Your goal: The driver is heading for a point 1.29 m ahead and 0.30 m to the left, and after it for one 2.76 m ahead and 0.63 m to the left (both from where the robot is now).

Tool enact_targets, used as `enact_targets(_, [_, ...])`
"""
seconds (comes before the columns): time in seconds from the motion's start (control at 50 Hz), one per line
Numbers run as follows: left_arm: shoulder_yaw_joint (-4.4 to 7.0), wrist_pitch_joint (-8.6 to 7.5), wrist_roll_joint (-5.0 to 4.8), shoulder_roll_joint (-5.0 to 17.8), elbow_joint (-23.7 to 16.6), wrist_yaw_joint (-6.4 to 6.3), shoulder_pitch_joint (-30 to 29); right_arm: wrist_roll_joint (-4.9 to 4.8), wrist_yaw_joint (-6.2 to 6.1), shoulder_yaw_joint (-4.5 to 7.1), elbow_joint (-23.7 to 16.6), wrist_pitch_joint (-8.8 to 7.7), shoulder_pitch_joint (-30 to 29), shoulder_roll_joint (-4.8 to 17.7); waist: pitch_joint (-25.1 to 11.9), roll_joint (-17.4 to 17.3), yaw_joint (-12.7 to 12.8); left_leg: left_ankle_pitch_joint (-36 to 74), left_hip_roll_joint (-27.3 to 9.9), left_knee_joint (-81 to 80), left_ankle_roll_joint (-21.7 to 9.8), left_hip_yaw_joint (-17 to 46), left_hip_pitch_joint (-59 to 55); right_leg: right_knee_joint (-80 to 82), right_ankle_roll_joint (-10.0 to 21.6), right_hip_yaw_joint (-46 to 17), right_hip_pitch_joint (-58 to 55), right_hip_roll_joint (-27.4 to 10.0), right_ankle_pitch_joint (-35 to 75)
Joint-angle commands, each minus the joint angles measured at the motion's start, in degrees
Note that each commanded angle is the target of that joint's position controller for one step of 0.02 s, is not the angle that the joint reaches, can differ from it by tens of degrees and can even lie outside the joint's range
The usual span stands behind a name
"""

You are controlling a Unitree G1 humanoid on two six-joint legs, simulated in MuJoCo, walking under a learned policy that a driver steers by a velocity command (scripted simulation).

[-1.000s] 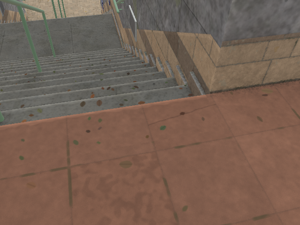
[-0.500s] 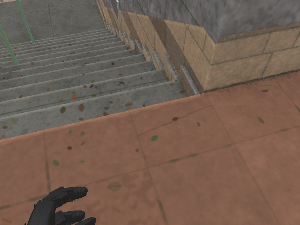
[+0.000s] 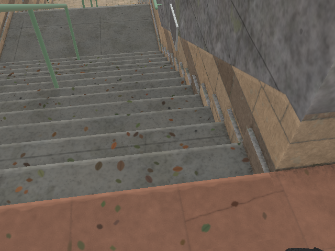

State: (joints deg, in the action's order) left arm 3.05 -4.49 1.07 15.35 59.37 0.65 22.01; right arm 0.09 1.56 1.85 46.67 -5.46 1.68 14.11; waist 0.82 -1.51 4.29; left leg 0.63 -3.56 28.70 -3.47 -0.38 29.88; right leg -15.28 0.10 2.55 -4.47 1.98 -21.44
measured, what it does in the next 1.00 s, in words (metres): walks ahead: left foot, then right foot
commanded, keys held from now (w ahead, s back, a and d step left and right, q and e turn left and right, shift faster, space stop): no key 1.00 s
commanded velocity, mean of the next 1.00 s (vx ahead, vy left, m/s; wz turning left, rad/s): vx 0.11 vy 0.00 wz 0.00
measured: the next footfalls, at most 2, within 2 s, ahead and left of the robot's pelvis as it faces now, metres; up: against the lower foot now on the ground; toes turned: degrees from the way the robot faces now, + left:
left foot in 0.02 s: +0.19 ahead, +0.12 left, +0.00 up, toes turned +2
right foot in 0.34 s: +0.22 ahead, -0.11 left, +0.00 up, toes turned -4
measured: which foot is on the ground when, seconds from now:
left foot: up 0.00-0.00, down 0.02-1.00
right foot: down 0.00-0.02, up 0.04-0.32, down 0.34-1.00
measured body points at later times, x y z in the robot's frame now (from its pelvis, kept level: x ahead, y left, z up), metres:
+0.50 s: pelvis +0.15 +0.03 +0.01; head +0.17 +0.03 +0.46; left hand +0.25 +0.29 -0.12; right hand +0.32 -0.21 -0.10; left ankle +0.15 +0.12 -0.73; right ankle +0.18 -0.11 -0.73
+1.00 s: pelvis +0.17 +0.04 +0.00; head +0.18 +0.03 +0.45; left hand +0.31 +0.31 -0.10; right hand +0.32 -0.24 -0.10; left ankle +0.15 +0.12 -0.73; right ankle +0.18 -0.11 -0.73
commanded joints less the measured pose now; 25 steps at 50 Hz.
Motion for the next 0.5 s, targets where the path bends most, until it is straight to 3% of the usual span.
enact_targets(0.02, [-0.79,-2.41,6.14,2.1,-0.9,3.60,3.7,4.33,0.05,3.20,1.5,0.06,17.6,11.1,-15.9,-1.2,-10.2,13.4,-1.3,2.7,-9.2,1.9,-34.2,-22.0,5.5,-1.0,7.3,-6.5,34.0])
enact_targets(0.04, [-2.46,-3.91,5.28,-2.2,-2.9,4.60,14.0,2.83,0.05,3.42,2.2,0.39,26.4,15.2,-31.1,-16.3,-8.3,19.5,-17.0,-0.9,-25.9,29.3,-66.5,-39.4,0.7,-0.5,32.9,3.9,0.1])
enact_targets(0.06, [-0.57,-3.96,1.88,4.7,-3.7,5.34,4.5,4.78,-0.29,3.26,4.8,0.41,32.3,11.8,-23.6,-9.2,-14.1,19.7,-19.9,-8.7,-23.9,39.3,-62.4,-54.6,1.0,-6.6,43.6,4.7,-15.4])
enact_targets(0.08, [-0.29,-3.43,0.84,5.9,-5.8,4.88,-2.0,3.87,-1.01,3.85,4.8,-0.72,26.7,12.4,-12.3,-6.0,-11.8,18.9,-18.1,-9.4,-17.5,29.7,-49.5,-59.2,2.9,-9.7,45.8,-0.3,-11.0])
enact_targets(0.1, [0.04,-2.94,1.98,7.2,-6.4,3.23,-4.9,2.63,-1.54,3.71,4.0,-1.00,19.1,10.6,-6.2,-2.8,-8.5,21.9,-16.4,-10.1,-15.0,21.6,-36.9,-58.6,3.0,-8.0,43.4,-5.0,-8.8])
enact_targets(0.12, [-0.31,-2.41,3.64,6.0,-6.7,1.89,-3.8,2.06,-1.77,2.65,3.1,-0.85,14.9,7.6,-7.4,-2.4,-4.9,29.7,-14.6,-11.1,-14.0,16.7,-30.1,-54.7,3.0,-8.1,38.0,-7.7,-8.0])
enact_targets(0.14, [-1.40,-1.81,4.24,2.7,-6.8,1.58,-3.7,2.26,-1.91,2.09,1.6,-0.89,10.6,5.3,-5.7,-1.6,-2.4,33.1,-13.3,-12.9,-12.9,13.1,-23.7,-52.0,2.0,-7.5,34.5,-9.0,-6.8])
enact_targets(0.16, [-1.90,-1.18,4.02,0.7,-6.5,1.74,-2.7,2.47,-1.68,1.70,0.2,-0.94,8.1,4.1,-5.8,-0.9,-0.7,33.4,-11.9,-14.7,-12.3,10.3,-19.1,-48.8,0.7,-6.8,30.4,-9.5,-6.1])
enact_targets(0.18, [-1.70,-0.66,3.04,0.8,-6.0,2.48,-0.3,2.89,-1.34,1.57,-1.4,-1.47,5.0,4.3,-6.0,-1.6,1.5,34.1,-8.9,-15.2,-11.5,5.9,-14.1,-47.8,-0.6,-4.8,25.7,-8.4,-1.8])
enact_targets(0.22, [-1.26,0.07,1.21,1.8,-4.5,4.24,3.8,2.50,0.11,2.28,-3.3,-2.64,-0.1,7.4,-5.5,-1.8,4.2,32.2,-3.1,-14.3,-8.5,-2.4,-4.9,-37.4,-3.9,-0.7,18.3,-7.1,7.6])
enact_targets(0.26, [-1.16,0.49,1.23,2.7,-5.4,4.57,1.6,1.71,1.40,3.08,-2.5,-2.95,1.8,9.1,-5.6,-2.6,2.6,27.9,-3.9,-12.3,-8.3,-0.9,-5.3,-30.1,-6.2,-0.3,17.5,-6.9,11.9])
enact_targets(0.32, [-0.77,-0.71,0.77,4.3,-6.5,2.96,0.1,0.63,3.99,3.09,-1.4,-2.45,3.0,7.5,-5.5,0.2,2.0,15.6,-6.9,-6.2,-9.2,4.5,-8.3,-18.3,-4.7,-1.5,15.8,-8.2,19.9])
enact_targets(0.34, [-0.77,-1.40,0.29,4.6,-7.2,2.25,-1.9,0.16,5.10,2.40,-0.9,-2.02,4.0,5.4,-6.3,1.3,1.5,11.4,-6.2,-4.4,-8.1,6.2,-10.2,-14.8,-2.7,-2.4,15.3,-8.9,25.6])
enact_targets(0.36, [-0.62,-2.09,-0.66,6.4,-9.4,1.71,-6.2,-0.29,5.37,2.09,-0.9,-1.50,7.1,3.7,-7.5,2.9,-1.6,5.1,-3.4,-3.6,-5.3,5.8,-13.1,-13.1,0.8,-4.0,15.9,-10.5,35.3])
enact_targets(0.38, [-0.50,-2.48,-1.58,9.1,-11.8,1.95,-13.0,-0.36,4.70,2.51,-0.3,-0.44,15.5,4.4,-9.6,6.6,-7.9,-5.9,1.1,-3.7,-1.8,2.9,-18.3,-10.9,6.5,-7.2,17.8,-13.5,36.3])
enact_targets(0.4, [-0.28,-2.10,-0.93,8.8,-12.4,2.55,-16.0,-0.30,3.59,3.26,-0.1,0.20,16.1,6.9,-8.8,6.7,-8.6,-9.1,3.3,-3.4,-0.8,0.7,-20.8,-10.1,7.7,-7.0,21.9,-12.8,25.2])
enact_targets(0.42, [-0.09,-1.49,-0.61,8.4,-11.9,2.92,-15.5,0.05,2.93,3.64,-1.6,0.59,11.7,8.4,-7.2,6.0,-6.9,-9.2,2.6,-3.6,-1.4,1.2,-21.5,-9.7,5.5,-5.9,24.7,-11.2,17.7])
enact_targets(0.44, [-0.19,-1.09,-0.76,7.2,-11.8,2.97,-15.1,0.02,2.62,3.57,-2.5,0.60,9.1,8.3,-6.0,4.6,-5.8,-8.1,1.5,-4.7,-2.6,2.4,-20.3,-10.3,3.6,-5.3,25.1,-10.1,14.9])
enact_targets(0.48, [-0.38,-0.67,-0.90,5.6,-11.8,2.43,-14.3,-0.61,3.10,2.93,-3.9,0.43,5.4,6.8,-5.3,3.3,-3.7,-6.2,0.8,-6.3,-3.7,4.0,-18.0,-12.4,1.6,-3.5,22.4,-9.0,15.3])
enact_targets(0.5, [-0.30,-0.66,-0.86,5.8,-11.7,2.19,-13.7,-0.78,3.38,2.84,-4.4,0.34,4.5,6.5,-6.1,3.2,-3.0,-3.9,0.9,-5.9,-3.6,3.9,-18.2,-13.0,1.4,-3.1,21.4,-9.0,16.6])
